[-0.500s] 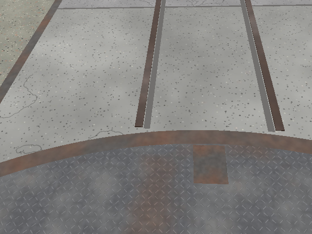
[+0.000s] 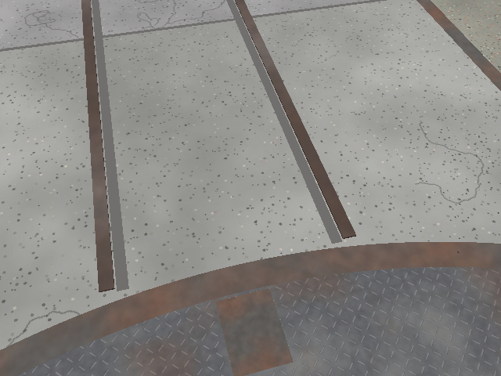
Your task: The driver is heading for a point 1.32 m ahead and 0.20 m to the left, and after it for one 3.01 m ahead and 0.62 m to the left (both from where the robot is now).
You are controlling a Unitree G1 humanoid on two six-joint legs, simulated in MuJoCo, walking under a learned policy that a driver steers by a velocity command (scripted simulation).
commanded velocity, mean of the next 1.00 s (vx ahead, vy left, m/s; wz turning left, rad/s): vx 0.50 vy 0.00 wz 0.10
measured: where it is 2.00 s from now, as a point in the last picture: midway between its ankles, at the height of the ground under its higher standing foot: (216, 209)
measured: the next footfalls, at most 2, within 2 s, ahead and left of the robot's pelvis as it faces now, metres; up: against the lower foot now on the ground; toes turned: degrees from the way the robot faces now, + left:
right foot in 0.32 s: +0.33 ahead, -0.18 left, +0.00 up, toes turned -8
left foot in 0.90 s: +0.64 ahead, +0.05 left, +0.00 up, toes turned +10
